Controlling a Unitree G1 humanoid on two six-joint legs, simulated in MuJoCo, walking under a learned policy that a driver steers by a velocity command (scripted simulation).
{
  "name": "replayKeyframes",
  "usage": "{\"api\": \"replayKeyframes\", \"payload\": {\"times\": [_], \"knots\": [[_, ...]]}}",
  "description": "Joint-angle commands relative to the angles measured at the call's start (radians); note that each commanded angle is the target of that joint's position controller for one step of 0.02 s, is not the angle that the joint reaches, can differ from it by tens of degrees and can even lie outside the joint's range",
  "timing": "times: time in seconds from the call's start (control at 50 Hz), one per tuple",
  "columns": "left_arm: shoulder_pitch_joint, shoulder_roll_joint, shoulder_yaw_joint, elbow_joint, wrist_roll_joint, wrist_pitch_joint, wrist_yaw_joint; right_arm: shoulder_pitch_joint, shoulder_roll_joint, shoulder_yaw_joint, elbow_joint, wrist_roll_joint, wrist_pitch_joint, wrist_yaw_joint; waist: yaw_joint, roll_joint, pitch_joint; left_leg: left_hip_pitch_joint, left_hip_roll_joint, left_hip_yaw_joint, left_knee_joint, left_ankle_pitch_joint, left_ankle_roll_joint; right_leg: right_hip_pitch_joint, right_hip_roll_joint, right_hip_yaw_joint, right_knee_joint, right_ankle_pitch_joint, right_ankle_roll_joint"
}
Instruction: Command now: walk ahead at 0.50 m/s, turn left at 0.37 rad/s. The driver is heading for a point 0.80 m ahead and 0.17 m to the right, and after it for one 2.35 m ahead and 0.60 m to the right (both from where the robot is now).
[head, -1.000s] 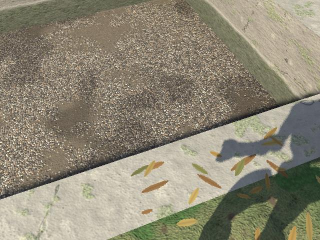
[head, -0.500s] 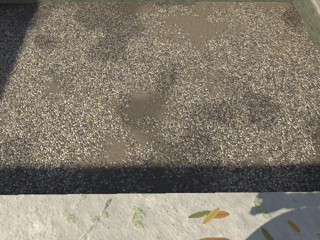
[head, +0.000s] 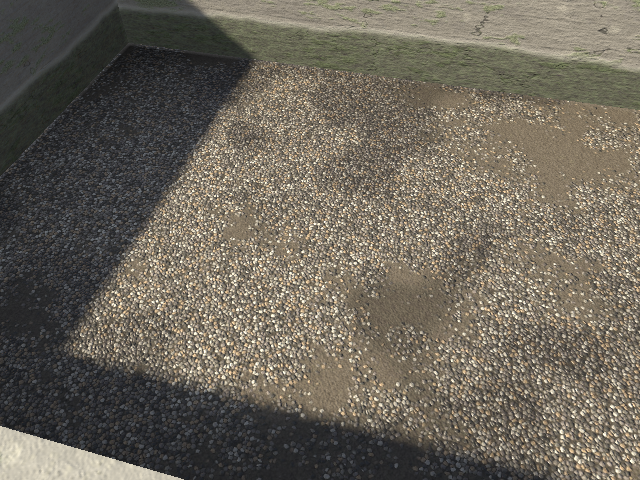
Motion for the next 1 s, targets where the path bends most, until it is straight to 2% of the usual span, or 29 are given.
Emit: {"api": "replayKeyframes", "payload": {"times": [0.02, 0.1, 0.14, 0.16, 0.18, 0.2, 0.22, 0.24, 0.3, 0.36, 0.42, 0.48, 0.52, 0.56, 0.58, 0.6, 0.62, 0.64, 0.66, 0.7, 0.72, 0.76, 0.82, 0.86, 0.9, 0.92, 0.94, 0.96, 1.0], "knots": [[0.02, 0.147, 0.034, -0.026, -0.007, -0.019, 0.0, 0.026, -0.018, 0.003, -0.063, -0.002, 0.0, 0.008, -0.046, -0.171, 0.013, -0.071, 0.031, -0.021, -0.103, 0.095, -0.002, 0.032, -0.231, 0.242, -0.254, 0.071, -0.182], [-0.006, 0.172, 0.037, -0.044, -0.013, 0.0, -0.01, -0.043, -0.01, 0.022, -0.072, 0.011, 0.002, 0.028, -0.029, -0.237, -0.009, 0.191, 0.032, 0.138, -0.413, 0.077, 0.003, -0.076, -0.192, 0.112, -0.214, 0.099, -0.146], [-0.02, 0.186, 0.041, -0.059, -0.028, 0.022, -0.004, 0.023, -0.007, 0.022, -0.048, 0.019, -0.001, 0.028, -0.069, -0.187, -0.004, 0.39, 0.017, 0.182, -0.569, 0.147, 0.018, -0.15, -0.188, 0.142, -0.172, -0.008, -0.127], [-0.009, 0.16, 0.035, -0.055, -0.033, 0.029, 0.004, 0.112, -0.02, 0.012, -0.002, 0.004, -0.01, 0.012, -0.104, -0.104, 0.001, 0.498, 0.005, 0.147, -0.65, 0.129, 0.014, -0.18, -0.141, 0.142, -0.066, 0.018, -0.098], [-0.004, 0.097, 0.02, -0.073, -0.039, 0.031, 0.001, 0.205, -0.094, -0.004, 0.005, -0.013, -0.029, -0.001, -0.157, 0.115, -0.047, 0.557, 0.199, -0.127, -0.771, 0.053, 0.035, -0.218, -0.039, 0.059, 0.267, -0.065, -0.04], [-0.024, 0.034, 0.005, -0.13, -0.057, 0.035, 0.013, 0.245, -0.215, -0.022, -0.002, 0.008, -0.033, -0.013, -0.146, 0.334, -0.055, 0.576, 0.42, -0.435, -0.919, 0.203, 0.067, -0.388, 0.114, 0.091, 0.5, -0.337, -0.021], [-0.026, 0.125, 0.032, -0.117, -0.049, 0.048, 0.025, 0.257, -0.213, -0.033, 0.023, 0.028, -0.029, -0.02, -0.155, 0.218, -0.054, 0.516, 0.45, -0.503, -0.918, 0.182, 0.112, -0.423, 0.123, 0.226, 0.587, -0.302, -0.033], [-0.027, 0.143, 0.043, -0.104, -0.048, 0.051, 0.025, 0.178, -0.156, -0.015, 0.016, 0.021, -0.034, -0.024, -0.102, 0.147, 0.0, 0.467, 0.425, -0.422, -0.888, 0.201, 0.115, -0.429, 0.098, 0.24, 0.648, -0.235, -0.036], [0.045, 0.112, 0.045, -0.05, -0.034, 0.072, 0.015, 0.05, -0.035, 0.022, 0.01, 0.017, -0.06, -0.02, -0.014, 0.102, -0.01, 0.37, 0.323, -0.163, -0.837, 0.546, 0.092, -0.303, 0.055, 0.189, 0.64, -0.132, -0.005], [-0.003, 0.082, 0.037, -0.071, -0.048, 0.109, 0.001, 0.05, -0.047, 0.017, 0.025, 0.018, -0.089, -0.012, 0.01, 0.048, -0.017, 0.302, 0.313, -0.056, -0.835, 0.678, 0.119, -0.223, 0.069, 0.155, 0.619, -0.061, 0.014], [-0.078, 0.066, 0.023, -0.106, -0.031, 0.125, -0.007, 0.072, -0.053, 0.014, 0.041, 0.026, -0.103, -0.011, 0.0, 0.049, 0.003, 0.315, 0.311, 0.005, -0.819, 0.615, 0.116, -0.219, 0.039, 0.119, 0.471, 0.007, 0.001], [-0.157, 0.069, 0.012, -0.144, -0.027, 0.13, -0.026, 0.039, -0.07, 0.01, 0.035, 0.014, -0.09, -0.015, -0.018, 0.062, 0.041, 0.243, 0.296, 0.094, -0.779, 0.672, 0.099, -0.108, 0.042, 0.031, 0.277, -0.05, -0.027], [-0.148, 0.066, 0.007, -0.157, -0.018, 0.126, -0.035, 0.056, -0.117, -0.003, 0.043, 0.012, -0.085, -0.025, -0.032, 0.095, -0.01, 0.256, 0.311, 0.078, -0.746, 0.618, 0.093, -0.019, 0.069, -0.024, 0.249, -0.123, -0.057], [-0.078, 0.061, 0.005, -0.155, -0.024, 0.126, -0.038, 0.003, -0.119, -0.005, 0.032, 0.013, -0.074, -0.034, 0.018, 0.061, -0.051, 0.239, 0.297, 0.102, -0.616, 0.587, 0.054, 0.112, 0.083, -0.014, 0.092, -0.087, -0.102], [0.038, 0.075, 0.013, -0.128, -0.02, 0.115, -0.033, -0.025, -0.107, -0.003, 0.02, 0.019, -0.065, -0.037, 0.082, -0.034, -0.097, 0.145, 0.239, 0.165, -0.379, 0.566, 0.008, 0.289, 0.061, 0.092, -0.031, -0.025, -0.143], [0.046, 0.152, 0.016, -0.157, -0.012, 0.109, -0.02, -0.051, -0.024, 0.025, -0.025, 0.014, -0.048, -0.043, 0.088, -0.292, -0.111, -0.07, 0.095, 0.228, -0.039, 0.067, -0.051, 0.418, -0.179, 0.422, -0.059, 0.422, -0.223], [0.043, 0.272, 0.056, -0.153, -0.05, 0.124, -0.021, -0.107, -0.061, 0.016, -0.097, 0.003, -0.036, -0.056, 0.108, -0.393, -0.172, -0.258, -0.004, 0.095, 0.006, -0.193, -0.085, 0.407, -0.265, 0.679, -0.132, 0.547, -0.36], [0.004, 0.233, 0.051, -0.164, -0.052, 0.128, -0.015, -0.144, -0.09, 0.013, -0.095, 0.005, -0.033, -0.063, 0.092, -0.276, -0.101, -0.289, 0.043, 0.028, 0.054, -0.16, -0.108, 0.347, -0.271, 0.654, -0.136, 0.46, -0.374], [-0.073, 0.166, 0.026, -0.189, -0.049, 0.119, -0.004, -0.158, -0.115, 0.003, -0.08, 0.002, -0.035, -0.065, 0.037, -0.161, -0.005, -0.251, 0.055, 0.047, 0.036, -0.087, -0.133, 0.179, -0.244, 0.536, -0.109, 0.626, -0.347], [-0.179, 0.113, 0.002, -0.213, -0.047, 0.103, -0.002, -0.107, -0.088, 0.013, -0.061, -0.004, -0.028, -0.066, -0.033, -0.146, -0.011, -0.071, 0.086, 0.061, -0.122, 0.015, -0.153, 0.027, -0.129, 0.408, -0.128, 0.654, -0.255], [-0.225, 0.092, -0.011, -0.228, -0.032, 0.099, -0.003, -0.136, -0.044, 0.029, -0.077, -0.012, -0.014, -0.059, -0.05, -0.135, -0.021, 0.034, 0.068, 0.08, -0.207, 0.044, -0.162, -0.048, -0.067, 0.345, -0.126, 0.666, -0.215], [-0.239, 0.103, -0.017, -0.218, -0.016, 0.094, -0.008, -0.137, 0.001, 0.049, -0.073, -0.044, 0.019, -0.042, -0.05, -0.171, -0.087, 0.118, 0.026, 0.104, -0.264, 0.059, -0.152, -0.01, -0.032, 0.357, -0.113, 0.694, -0.176], [-0.25, 0.109, -0.012, -0.232, -0.02, 0.106, -0.01, -0.18, -0.006, 0.056, -0.079, -0.021, 0.017, -0.031, -0.025, -0.126, -0.107, 0.155, 0.042, 0.068, -0.403, 0.086, -0.135, 0.027, -0.034, 0.412, -0.129, 0.395, -0.166], [-0.235, 0.149, 0.003, -0.222, -0.03, 0.109, -0.004, -0.23, 0.005, 0.066, -0.101, -0.002, 0.002, -0.019, -0.001, -0.133, -0.09, 0.239, 0.045, 0.065, -0.508, 0.075, -0.093, 0.002, -0.044, 0.478, -0.17, 0.143, -0.172], [-0.27, 0.139, 0.003, -0.228, -0.045, 0.124, 0.002, -0.182, 0.051, 0.081, -0.086, -0.009, -0.014, -0.01, -0.029, -0.084, -0.074, 0.424, 0.059, 0.081, -0.673, 0.156, -0.049, -0.093, -0.026, 0.506, -0.154, -0.02, -0.14], [-0.252, 0.113, -0.003, -0.228, -0.056, 0.124, 0.004, -0.131, 0.052, 0.081, -0.078, -0.024, -0.02, -0.014, -0.034, -0.023, -0.096, 0.578, 0.127, 0.036, -0.676, 0.179, -0.013, -0.197, 0.0, 0.48, -0.084, -0.104, -0.11], [-0.253, 0.079, -0.007, -0.255, -0.087, 0.117, -0.003, -0.14, -0.044, 0.05, -0.075, -0.012, -0.023, -0.011, -0.048, 0.203, -0.119, 0.634, 0.225, -0.144, -0.775, -0.041, 0.027, -0.31, 0.105, 0.311, 0.02, -0.25, -0.068], [-0.317, 0.118, 0.005, -0.273, -0.08, 0.11, -0.003, -0.111, -0.077, 0.04, -0.082, -0.008, -0.02, -0.008, -0.105, 0.239, -0.046, 0.583, 0.334, -0.321, -0.908, -0.131, 0.066, -0.377, 0.146, 0.231, 0.133, -0.238, -0.04], [-0.356, 0.15, 0.021, -0.27, -0.058, 0.097, -0.008, -0.145, -0.066, 0.045, -0.091, -0.002, -0.021, -0.013, -0.082, 0.085, 0.021, 0.458, 0.375, -0.348, -0.942, -0.085, 0.103, -0.339, 0.104, 0.21, 0.209, -0.175, -0.005]]}}
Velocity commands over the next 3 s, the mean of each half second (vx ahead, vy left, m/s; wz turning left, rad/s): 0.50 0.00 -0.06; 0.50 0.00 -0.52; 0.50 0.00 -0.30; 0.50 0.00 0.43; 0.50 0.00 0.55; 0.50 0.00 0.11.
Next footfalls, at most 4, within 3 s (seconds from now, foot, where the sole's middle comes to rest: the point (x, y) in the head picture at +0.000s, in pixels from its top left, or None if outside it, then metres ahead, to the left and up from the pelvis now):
0.18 left None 0.16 0.12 -0.76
0.58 right None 0.19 -0.07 -0.76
0.90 left None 0.26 0.10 -0.76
1.20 right None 0.18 -0.10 -0.76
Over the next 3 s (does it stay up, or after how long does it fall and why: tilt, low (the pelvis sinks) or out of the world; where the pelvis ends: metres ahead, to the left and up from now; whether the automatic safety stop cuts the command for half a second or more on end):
stays up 0.19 0.01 0.00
